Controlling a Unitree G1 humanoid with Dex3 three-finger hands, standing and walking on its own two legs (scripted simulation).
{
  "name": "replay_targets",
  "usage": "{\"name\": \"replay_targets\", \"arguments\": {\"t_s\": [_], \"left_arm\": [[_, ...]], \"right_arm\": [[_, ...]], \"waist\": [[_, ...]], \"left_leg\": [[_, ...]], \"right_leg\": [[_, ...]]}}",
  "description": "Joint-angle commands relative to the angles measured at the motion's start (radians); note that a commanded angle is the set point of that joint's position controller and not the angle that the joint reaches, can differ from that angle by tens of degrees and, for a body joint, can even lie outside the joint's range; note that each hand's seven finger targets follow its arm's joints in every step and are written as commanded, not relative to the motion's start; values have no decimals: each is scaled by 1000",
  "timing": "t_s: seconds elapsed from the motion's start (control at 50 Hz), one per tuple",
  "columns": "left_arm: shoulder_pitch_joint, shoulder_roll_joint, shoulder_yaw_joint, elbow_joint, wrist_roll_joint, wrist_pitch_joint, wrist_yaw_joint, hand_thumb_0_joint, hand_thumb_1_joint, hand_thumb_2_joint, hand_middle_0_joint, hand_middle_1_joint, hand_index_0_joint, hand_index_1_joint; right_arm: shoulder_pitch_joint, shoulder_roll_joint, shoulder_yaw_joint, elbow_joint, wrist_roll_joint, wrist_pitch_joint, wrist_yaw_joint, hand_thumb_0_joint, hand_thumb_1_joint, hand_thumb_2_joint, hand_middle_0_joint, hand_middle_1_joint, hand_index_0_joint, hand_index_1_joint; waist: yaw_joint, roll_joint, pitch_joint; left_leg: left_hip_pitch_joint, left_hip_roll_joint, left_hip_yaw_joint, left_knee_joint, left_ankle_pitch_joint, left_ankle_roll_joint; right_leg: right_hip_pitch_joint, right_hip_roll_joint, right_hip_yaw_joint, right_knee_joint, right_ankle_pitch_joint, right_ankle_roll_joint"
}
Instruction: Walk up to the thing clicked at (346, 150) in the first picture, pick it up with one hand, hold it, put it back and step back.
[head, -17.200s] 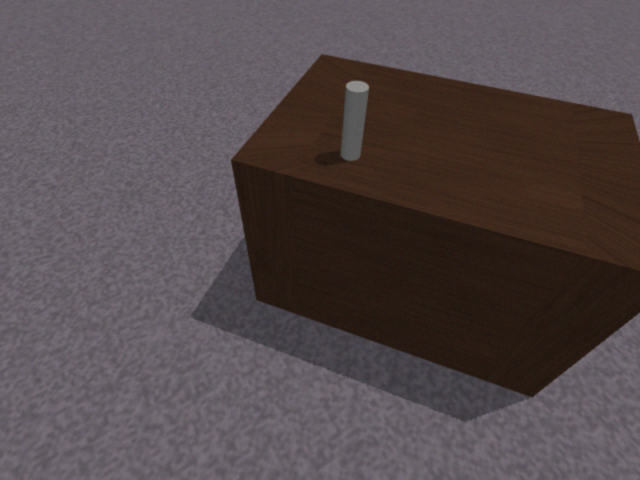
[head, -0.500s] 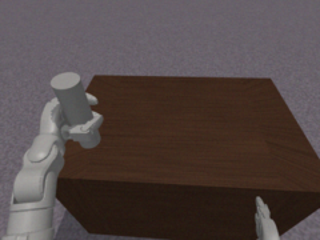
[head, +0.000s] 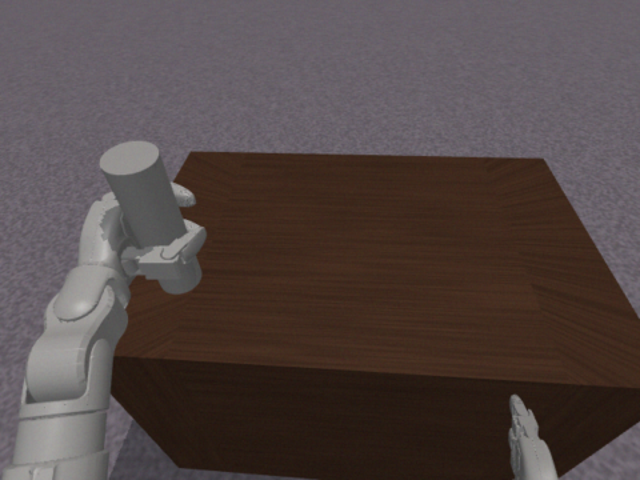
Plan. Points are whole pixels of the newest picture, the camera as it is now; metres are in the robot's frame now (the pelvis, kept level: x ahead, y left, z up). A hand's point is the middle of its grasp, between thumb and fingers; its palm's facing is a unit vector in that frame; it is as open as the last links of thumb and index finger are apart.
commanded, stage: hold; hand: left
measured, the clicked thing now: (159, 227) +0.33 +0.17 +0.20
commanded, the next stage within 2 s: crouch in 0.52 s
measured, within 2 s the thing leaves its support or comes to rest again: neither
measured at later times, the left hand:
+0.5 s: hand (171, 244) +0.32 +0.16 +0.18, palm faces +0.06 -1.00 -0.04, open 6.8 cm
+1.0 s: hand (194, 247) +0.36 +0.16 +0.14, palm faces +0.08 -1.00 -0.02, open 6.8 cm
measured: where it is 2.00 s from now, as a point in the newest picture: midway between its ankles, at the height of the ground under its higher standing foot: outside the picture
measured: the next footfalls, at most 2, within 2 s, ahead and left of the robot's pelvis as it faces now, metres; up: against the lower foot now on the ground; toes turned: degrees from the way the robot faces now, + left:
none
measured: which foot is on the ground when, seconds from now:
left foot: down 0.00-1.00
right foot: down 0.00-1.00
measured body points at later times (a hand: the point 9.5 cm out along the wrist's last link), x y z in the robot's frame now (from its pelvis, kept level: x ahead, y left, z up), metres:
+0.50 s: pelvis +0.00 +0.00 +0.00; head -0.03 -0.03 +0.45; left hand +0.31 +0.22 +0.18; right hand +0.17 -0.25 -0.07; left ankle -0.02 +0.13 -0.73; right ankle +0.03 -0.14 -0.73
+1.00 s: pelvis -0.01 +0.00 +0.00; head -0.02 -0.02 +0.45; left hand +0.35 +0.21 +0.14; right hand +0.15 -0.24 -0.08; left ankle -0.02 +0.13 -0.73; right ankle +0.03 -0.14 -0.73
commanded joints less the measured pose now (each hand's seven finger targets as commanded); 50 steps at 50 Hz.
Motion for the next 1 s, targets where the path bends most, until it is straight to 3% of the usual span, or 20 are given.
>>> {"name": "replay_targets", "arguments": {"t_s": [0.0, 0.16, 0.2, 0.24, 0.34, 0.38, 0.44, 0.52, 0.54, 0.56, 0.6, 0.64, 0.7, 0.76, 0.8, 0.86, 0.88, 0.92, 0.94, 0.98], "left_arm": [[-413, 175, 84, -300, -11, -93, -1, 0, 389, 1294, -1247, -1403, -1267, -1402], [-362, 187, 112, -287, -8, -117, 15, 0, 408, 1307, -1268, -1423, -1289, -1420], [-367, 184, 102, -312, -8, -125, 11, 0, 400, 1313, -1266, -1427, -1287, -1425], [-353, 195, 113, -327, -10, -126, 8, 0, 429, 1311, -1267, -1425, -1288, -1422], [-345, 147, 69, -256, -19, -117, -11, 0, 422, 1340, -1297, -1453, -1315, -1454], [-416, 177, 68, -336, -14, -121, -7, 0, 393, 1323, -1281, -1435, -1298, -1437], [-383, 161, 74, -239, -14, -102, -1, 0, 385, 1320, -1273, -1433, -1291, -1434], [-493, 209, 97, -351, -12, -120, 12, 0, 360, 1310, -1263, -1427, -1283, -1427], [-411, 199, 116, -235, -11, -105, 14, 0, 375, 1309, -1261, -1424, -1281, -1424], [-379, 161, 88, -198, -14, -94, 9, 0, 399, 1314, -1262, -1425, -1283, -1423], [-458, 209, 113, -309, -15, -106, 15, 0, 336, 1338, -1295, -1461, -1311, -1466], [-403, 153, 66, -239, -7, -86, 9, 0, 442, 1300, -1334, -1436, -1351, -1432], [-434, 153, 62, -219, -5, -90, 7, 0, 431, 1321, -1357, -1459, -1374, -1456], [-432, 154, 72, -99, 1, -93, 13, 0, 417, 1338, -1351, -1474, -1368, -1471], [-516, 182, 72, -142, 14, -118, 19, 0, 418, 1324, -1341, -1456, -1358, -1453], [-566, 182, 76, -49, 16, -162, 22, 0, 463, 1321, -1344, -1460, -1366, -1451], [-531, 130, 44, 74, 19, -177, 17, 0, 462, 1333, -1335, -1463, -1357, -1456], [-612, 177, 55, 46, 26, -241, 20, 0, 466, 1304, -1318, -1427, -1337, -1421], [-626, 160, 31, 87, 35, -266, 21, 0, 485, 1300, -1316, -1424, -1336, -1416], [-652, 183, 55, 165, 33, -321, 24, 0, 495, 1300, -1324, -1427, -1345, -1419]], "right_arm": [[-123, -114, -31, -177, 8, -53, 3, 0, 545, -55, 50, 51, 50, 51], [-121, -115, -37, -201, 8, -47, 1, 0, 547, -54, 50, 51, 50, 51], [-86, -101, -25, -190, 6, -45, 0, 0, 546, -55, 50, 51, 50, 51], [-105, -111, -31, -181, 5, -49, 0, 0, 547, -54, 50, 51, 50, 51], [-133, -116, -27, -188, 3, -55, -9, 0, 544, -56, 50, 51, 50, 51], [-137, -108, -23, -175, 3, -55, -10, 0, 546, -55, 50, 51, 50, 51], [-115, -125, -33, -159, 3, -56, -11, 0, 546, -55, 50, 51, 50, 51], [-91, -126, -47, -174, 5, -59, -10, 0, 548, -54, 50, 51, 50, 51], [-92, -113, -33, -176, 4, -61, -10, 0, 547, -55, 50, 51, 50, 51], [-98, -111, -32, -174, 7, -59, -6, 0, 548, -54, 50, 51, 50, 51], [-104, -117, -41, -157, 7, -58, -3, 0, 536, -62, 50, 51, 50, 51], [-102, -90, -18, -148, 7, -59, 4, 0, 576, -42, 51, 51, 50, 51], [-138, -75, 12, -179, 7, -58, 10, 0, 578, -42, 51, 51, 50, 51], [-148, -108, -10, -167, 5, -55, 8, 0, 580, -42, 51, 51, 50, 51], [-138, -97, -2, -142, 2, -55, 9, 0, 586, -40, 50, 51, 50, 51], [-140, -114, -14, -140, 0, -67, 5, 0, 589, -39, 51, 51, 50, 51], [-136, -91, 9, -148, 1, -70, 5, 0, 586, -40, 51, 51, 50, 51], [-132, -110, -4, -144, 1, -73, 4, 0, 588, -40, 51, 51, 50, 51], [-116, -84, 18, -148, -1, -75, 4, 0, 589, -39, 51, 51, 50, 51], [-118, -116, -6, -164, -3, -80, 0, 0, 590, -39, 50, 51, 50, 51]], "waist": [[6, -38, -227], [8, -43, -221], [-9, -12, -239], [3, -26, -231], [-20, -56, -203], [-12, -26, -228], [-21, -52, -181], [-15, -24, -212], [-9, -67, -179], [-11, -60, -176], [2, -12, -206], [-2, -19, -192], [2, -63, -178], [-7, -59, -176], [-8, -46, -183], [-34, -97, -194], [-46, -128, -175], [-47, -82, -207], [-53, -70, -234], [-56, -94, -262]], "left_leg": [[29, -34, 22, -76, 250, 21], [15, -33, 24, -75, 244, 20], [40, -32, 26, -68, 263, 18], [29, -29, 21, -70, 267, 17], [29, -32, 23, -72, 241, 25], [34, -36, 26, -78, 226, 27], [24, -30, 19, -87, 222, 23], [41, -32, 22, -88, 221, 21], [27, -31, 22, -87, 208, 23], [16, -32, 22, -89, 205, 23], [26, -34, 28, -85, 203, 23], [25, -35, 28, -84, 219, 23], [10, -30, 20, -86, 206, 24], [-6, -29, 22, -91, 208, 22], [-1, -32, 26, -91, 175, 26], [-10, -38, 31, -85, 131, 38], [-18, -34, 26, -82, 140, 37], [-16, -34, 28, -77, 150, 32], [-2, -35, 27, -68, 164, 31], [-18, -35, 29, -53, 171, 33]], "right_leg": [[114, 36, -47, -66, 178, -26], [129, 36, -43, -68, 175, -23], [119, 37, -42, -63, 193, -25], [127, 39, -44, -62, 196, -25], [109, 38, -42, -72, 183, -21], [118, 33, -40, -73, 176, -22], [97, 41, -48, -75, 161, -24], [100, 41, -53, -72, 156, -25], [96, 41, -53, -79, 140, -21], [100, 40, -51, -84, 141, -22], [104, 37, -49, -77, 142, -25], [100, 37, -46, -74, 156, -25], [97, 41, -53, -79, 138, -24], [100, 38, -42, -78, 141, -28], [83, 36, -39, -78, 120, -26], [79, 31, -29, -83, 99, -14], [62, 34, -28, -79, 107, -14], [51, 33, -24, -62, 118, -19], [49, 34, -26, -57, 135, -19], [61, 31, -21, -45, 149, -17]]}}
